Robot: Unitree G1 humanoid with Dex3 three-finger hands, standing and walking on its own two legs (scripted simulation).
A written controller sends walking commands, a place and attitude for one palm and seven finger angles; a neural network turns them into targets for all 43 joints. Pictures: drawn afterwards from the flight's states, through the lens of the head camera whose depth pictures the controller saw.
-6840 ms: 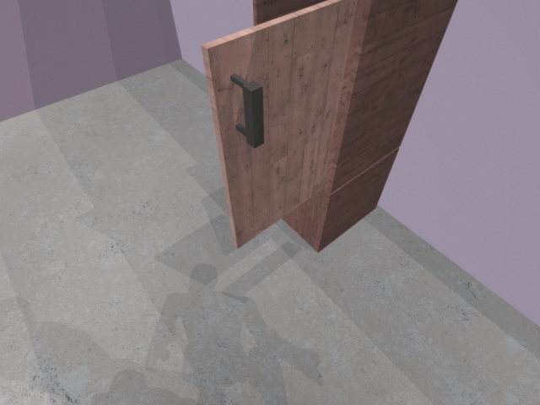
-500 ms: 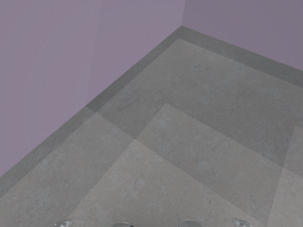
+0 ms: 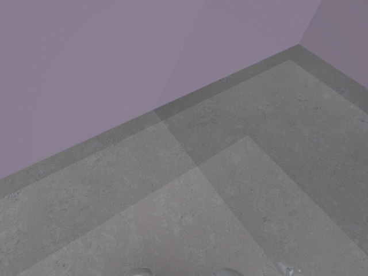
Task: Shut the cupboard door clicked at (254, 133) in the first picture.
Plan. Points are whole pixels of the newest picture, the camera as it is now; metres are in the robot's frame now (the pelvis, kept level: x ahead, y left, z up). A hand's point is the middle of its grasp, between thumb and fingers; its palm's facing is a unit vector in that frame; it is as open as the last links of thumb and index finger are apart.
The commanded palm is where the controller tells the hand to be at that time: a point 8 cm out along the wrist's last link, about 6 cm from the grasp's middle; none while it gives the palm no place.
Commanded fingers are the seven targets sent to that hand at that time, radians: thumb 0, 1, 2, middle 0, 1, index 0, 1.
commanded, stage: walk to a spot facing it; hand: left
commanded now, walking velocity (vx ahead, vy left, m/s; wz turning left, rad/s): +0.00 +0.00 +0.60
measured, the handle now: out of the picture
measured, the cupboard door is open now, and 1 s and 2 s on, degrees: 91 91 91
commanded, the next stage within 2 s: none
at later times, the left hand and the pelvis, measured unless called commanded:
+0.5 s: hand out of the picture +0.04 +0.16 -0.14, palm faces +0.31 -0.92 -0.25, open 7.3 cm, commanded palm none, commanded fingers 0.00 0.90 0.90 -0.20 -0.30 -0.20 -0.30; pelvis +0.03 -0.05 +0.02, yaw +19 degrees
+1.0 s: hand out of the picture +0.03 +0.17 -0.14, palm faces +0.57 -0.77 -0.30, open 7.3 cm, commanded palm none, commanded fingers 0.00 0.90 0.90 -0.20 -0.30 -0.20 -0.30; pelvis +0.06 -0.06 +0.01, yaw +36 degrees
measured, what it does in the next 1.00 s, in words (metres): steps on the spot, turning left: right foot, then left foot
